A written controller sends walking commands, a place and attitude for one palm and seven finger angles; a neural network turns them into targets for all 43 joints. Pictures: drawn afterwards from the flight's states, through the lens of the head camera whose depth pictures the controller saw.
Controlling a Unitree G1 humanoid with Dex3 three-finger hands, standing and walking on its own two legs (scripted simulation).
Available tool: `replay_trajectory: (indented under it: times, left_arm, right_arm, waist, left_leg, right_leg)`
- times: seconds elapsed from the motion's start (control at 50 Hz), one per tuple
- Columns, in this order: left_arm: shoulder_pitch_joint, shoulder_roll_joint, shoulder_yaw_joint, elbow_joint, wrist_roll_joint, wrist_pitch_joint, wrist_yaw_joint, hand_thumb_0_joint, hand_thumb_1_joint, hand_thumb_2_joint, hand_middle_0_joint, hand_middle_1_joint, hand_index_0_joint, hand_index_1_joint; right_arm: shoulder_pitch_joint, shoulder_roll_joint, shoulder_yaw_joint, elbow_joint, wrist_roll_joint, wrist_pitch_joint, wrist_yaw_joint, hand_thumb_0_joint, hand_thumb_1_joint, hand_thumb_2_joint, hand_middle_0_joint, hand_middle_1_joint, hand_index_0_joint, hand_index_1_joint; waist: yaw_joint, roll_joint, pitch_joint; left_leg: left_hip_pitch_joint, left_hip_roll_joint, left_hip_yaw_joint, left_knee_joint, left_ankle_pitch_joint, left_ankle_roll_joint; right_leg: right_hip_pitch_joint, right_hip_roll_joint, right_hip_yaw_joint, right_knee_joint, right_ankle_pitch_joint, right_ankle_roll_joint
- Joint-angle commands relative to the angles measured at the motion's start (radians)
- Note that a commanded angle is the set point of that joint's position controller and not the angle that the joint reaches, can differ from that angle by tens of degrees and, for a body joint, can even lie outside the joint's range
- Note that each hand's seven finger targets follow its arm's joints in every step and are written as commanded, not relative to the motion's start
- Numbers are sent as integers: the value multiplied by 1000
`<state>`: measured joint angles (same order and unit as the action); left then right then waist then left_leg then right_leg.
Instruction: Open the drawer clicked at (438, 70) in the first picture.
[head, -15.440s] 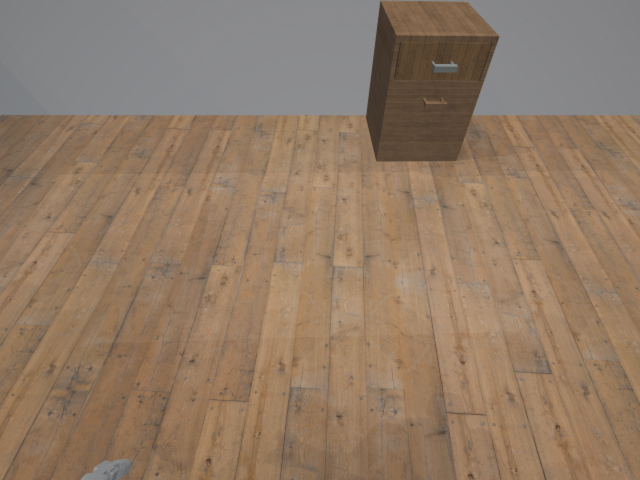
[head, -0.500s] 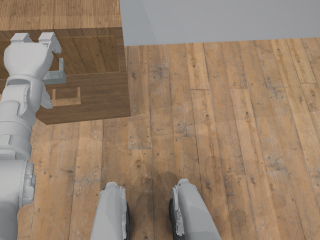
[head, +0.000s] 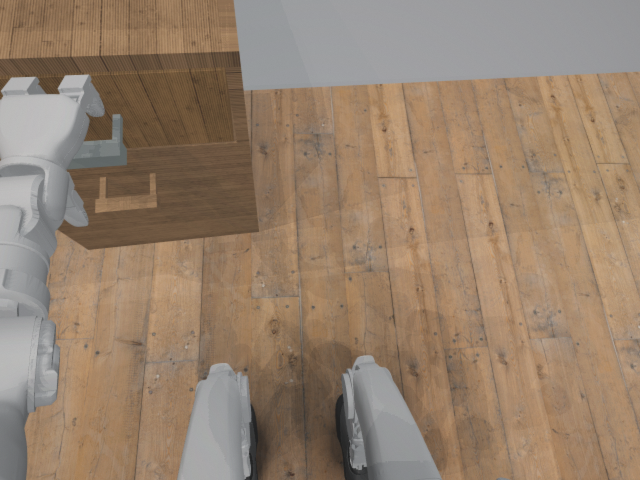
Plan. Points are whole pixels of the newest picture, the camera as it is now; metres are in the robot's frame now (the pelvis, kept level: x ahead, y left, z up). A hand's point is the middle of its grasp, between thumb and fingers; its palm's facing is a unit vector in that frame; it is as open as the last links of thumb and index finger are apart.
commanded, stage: move the hooked fingers above the handle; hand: left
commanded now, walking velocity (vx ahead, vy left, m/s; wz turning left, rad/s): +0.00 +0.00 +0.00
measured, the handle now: (84, 139) +0.56 +0.29 -0.07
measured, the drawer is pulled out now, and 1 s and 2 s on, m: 0.00 0.00 0.00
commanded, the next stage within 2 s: lower the fingers behind the handle in 0.24 s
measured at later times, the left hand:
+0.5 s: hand (71, 146) +0.52 +0.28 -0.02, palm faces -0.09 -0.01 -1.00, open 13.8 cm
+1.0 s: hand (82, 163) +0.52 +0.28 -0.06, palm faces -0.05 -0.01 -1.00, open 13.8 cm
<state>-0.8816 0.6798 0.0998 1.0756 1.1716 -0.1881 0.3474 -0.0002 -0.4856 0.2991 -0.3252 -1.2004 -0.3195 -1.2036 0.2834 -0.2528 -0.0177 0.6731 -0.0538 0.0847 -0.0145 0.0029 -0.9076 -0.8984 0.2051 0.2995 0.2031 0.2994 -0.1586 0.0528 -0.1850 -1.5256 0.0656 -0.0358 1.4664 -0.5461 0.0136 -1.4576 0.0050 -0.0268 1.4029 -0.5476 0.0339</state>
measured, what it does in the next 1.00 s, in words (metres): stands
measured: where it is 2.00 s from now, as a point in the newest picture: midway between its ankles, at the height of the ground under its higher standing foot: (300, 460)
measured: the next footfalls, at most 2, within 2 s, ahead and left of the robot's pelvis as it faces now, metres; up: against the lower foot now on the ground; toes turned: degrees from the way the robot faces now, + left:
none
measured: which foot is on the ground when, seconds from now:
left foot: down 0.00-1.00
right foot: down 0.00-1.00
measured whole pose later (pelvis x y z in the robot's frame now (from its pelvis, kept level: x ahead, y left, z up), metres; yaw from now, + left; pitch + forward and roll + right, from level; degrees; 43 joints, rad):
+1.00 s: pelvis -0.01 +0.00 -0.03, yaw -1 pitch +36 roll -5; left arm -0.92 0.69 0.13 1.11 1.19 -0.17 0.41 0.00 -0.49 0.30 -0.32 -1.21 -0.32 -1.20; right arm 0.25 -0.24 0.00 0.67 -0.06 0.08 0.01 0.00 -0.91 -0.90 0.21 0.30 0.20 0.30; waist -0.17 0.06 -0.19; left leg -1.65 0.07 -0.05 1.58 -0.58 0.01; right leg -1.58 0.01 -0.03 1.52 -0.58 0.03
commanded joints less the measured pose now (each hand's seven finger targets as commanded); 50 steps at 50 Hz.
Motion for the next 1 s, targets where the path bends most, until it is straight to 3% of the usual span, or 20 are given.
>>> replay_trajectory:
  times: [0.0, 0.06, 0.1, 0.12, 0.22, 0.32, 0.38, 0.4, 0.44, 0.5, 0.54, 0.6, 0.68, 0.76, 0.8, 0.88, 0.92, 0.94, 0.96, 0.98]
  left_arm:
    - [-444, 268, 69, -224, -12, -16, 87, 0, -500, 300, -300, -1200, -300, -1200]
    - [-445, 270, 74, -185, -6, 28, 112, 0, -500, 300, -300, -1200, -300, -1200]
    - [-434, 293, 88, -172, -3, 65, 116, 0, -500, 300, -300, -1200, -300, -1200]
    - [-442, 272, 68, -171, -5, 78, 114, 0, -500, 300, -300, -1200, -300, -1200]
    - [-440, 316, 72, -124, -9, 120, 84, 0, -500, 300, -300, -1200, -300, -1200]
    - [-427, 313, 62, -129, -19, 96, 49, 0, -500, 300, -300, -1200, -300, -1200]
    - [-393, 292, 55, -93, -17, 65, 35, 0, -500, 300, -300, -1200, -300, -1200]
    - [-402, 279, 43, -93, -14, 52, 36, 0, -500, 300, -300, -1200, -300, -1200]
    - [-376, 268, 49, -90, -11, 31, 38, 0, -500, 300, -300, -1200, -300, -1200]
    - [-375, 257, 44, -83, -1, 20, 56, 0, -500, 300, -300, -1200, -300, -1200]
    - [-372, 264, 57, -72, 2, 21, 68, 0, -500, 300, -300, -1200, -300, -1200]
    - [-399, 253, 48, -95, 3, 33, 88, 0, -500, 300, -300, -1200, -300, -1200]
    - [-381, 277, 65, -81, -3, 66, 88, 0, -500, 300, -300, -1200, -300, -1200]
    - [-443, 323, 93, -221, -4, 24, 72, 0, -500, 300, -300, -1200, -300, -1200]
    - [-446, 305, 93, -278, -2, -6, 75, 0, -500, 300, -300, -1200, -300, -1200]
    - [-409, 268, 71, -162, -4, 11, 94, 0, -500, 300, -300, -1200, -300, -1200]
    - [-380, 286, 84, -116, -1, 25, 106, 0, -500, 300, -300, -1200, -300, -1200]
    - [-388, 312, 104, -131, 2, 25, 107, 0, -500, 300, -300, -1200, -300, -1200]
    - [-372, 280, 80, -109, 5, 33, 108, 0, -500, 300, -300, -1200, -300, -1200]
    - [-380, 296, 88, -110, 9, 37, 108, 0, -500, 300, -300, -1200, -300, -1200]
  right_arm:
    - [188, -186, -68, -24, -14, -12, -10, 0, -900, -900, 200, 300, 200, 300]
    - [193, -187, -66, -22, -13, -6, -1, 0, -900, -900, 200, 300, 200, 300]
    - [191, -192, -62, -29, -12, 2, 4, 0, -900, -900, 200, 300, 200, 300]
    - [192, -190, -63, -29, -9, 3, 6, 0, -900, -900, 200, 300, 200, 300]
    - [188, -194, -49, -38, 2, 7, 2, 0, -900, -900, 200, 300, 200, 300]
    - [178, -188, -40, -52, 6, 2, -4, 0, -900, -900, 200, 300, 200, 300]
    - [171, -185, -38, -54, 4, -3, -8, 0, -900, -900, 200, 300, 200, 300]
    - [173, -183, -39, -52, 2, -6, -9, 0, -900, -900, 200, 300, 200, 300]
    - [170, -184, -40, -57, -2, -7, -7, 0, -900, -900, 200, 300, 200, 300]
    - [176, -187, -43, -54, -6, -8, -3, 0, -900, -900, 200, 300, 200, 300]
    - [179, -191, -46, -52, -9, -6, -2, 0, -900, -900, 200, 300, 200, 300]
    - [189, -194, -52, -47, -9, -3, 4, 0, -900, -900, 200, 300, 200, 300]
    - [187, -200, -49, -49, -5, 2, 7, 0, -900, -900, 200, 300, 200, 300]
    - [183, -195, -54, -45, -10, -5, 1, 0, -900, -900, 200, 300, 200, 300]
    - [177, -187, -62, -35, -13, -11, -1, 0, -900, -900, 200, 300, 200, 300]
    - [173, -185, -53, -17, -14, -13, 4, 0, -900, -900, 200, 300, 200, 300]
    - [167, -188, -47, -23, -14, -13, 7, 0, -900, -900, 200, 300, 200, 300]
    - [165, -191, -43, -26, -18, -12, 8, 0, -900, -900, 200, 300, 200, 300]
    - [166, -189, -46, -31, -15, -10, 10, 0, -900, -900, 200, 300, 200, 300]
    - [165, -191, -42, -32, -16, -10, 11, 0, -900, -900, 200, 300, 200, 300]
  waist:
    - [-28, 203, -597]
    - [-31, 203, -602]
    - [-19, 207, -612]
    - [-28, 195, -622]
    - [-37, 124, -575]
    - [-31, 142, -557]
    - [-36, 115, -508]
    - [-45, 109, -492]
    - [-32, 127, -497]
    - [-34, 133, -489]
    - [-35, 115, -506]
    - [-37, 140, -544]
    - [-26, 125, -556]
    - [-17, 187, -678]
    - [-17, 206, -719]
    - [-38, 154, -557]
    - [-33, 130, -534]
    - [-20, 169, -558]
    - [-25, 164, -558]
    - [-24, 161, -556]
  left_leg:
    - [577, -32, -22, -149, 324, 32]
    - [589, -31, -23, -147, 362, 32]
    - [595, -31, -22, -154, 384, 30]
    - [595, -32, -19, -153, 383, 33]
    - [518, -37, -3, -166, 312, 44]
    - [505, -41, 3, -174, 278, 47]
    - [459, -40, 0, -161, 238, 47]
    - [449, -37, -2, -156, 235, 48]
    - [449, -38, -3, -152, 241, 45]
    - [437, -36, -9, -137, 227, 41]
    - [426, -35, -11, -124, 232, 42]
    - [438, -36, -10, -109, 246, 38]
    - [419, -37, -8, -105, 220, 37]
    - [492, -31, -18, -88, 268, 35]
    - [539, -27, -25, -74, 311, 34]
    - [415, -30, -19, -58, 237, 38]
    - [368, -33, -11, -50, 210, 41]
    - [388, -32, -14, -56, 230, 36]
    - [392, -35, -12, -52, 229, 35]
    - [381, -33, -12, -46, 235, 35]
  right_leg:
    - [151, 48, -49, -163, 182, -79]
    - [155, 48, -54, -162, 209, -77]
    - [178, 49, -55, -164, 226, -77]
    - [192, 50, -55, -172, 233, -75]
    - [254, 51, -47, -195, 220, -67]
    - [259, 51, -41, -203, 196, -68]
    - [216, 51, -43, -189, 160, -69]
    - [199, 50, -42, -185, 158, -69]
    - [183, 48, -44, -171, 155, -74]
    - [137, 50, -49, -150, 137, -76]
    - [131, 50, -48, -136, 141, -75]
    - [122, 48, -48, -124, 150, -74]
    - [130, 50, -49, -115, 135, -72]
    - [147, 50, -45, -95, 158, -74]
    - [135, 51, -44, -85, 179, -74]
    - [73, 50, -52, -79, 135, -72]
    - [77, 52, -49, -75, 125, -72]
    - [81, 48, -51, -62, 136, -76]
    - [71, 51, -52, -62, 133, -75]
    - [74, 51, -53, -55, 139, -76]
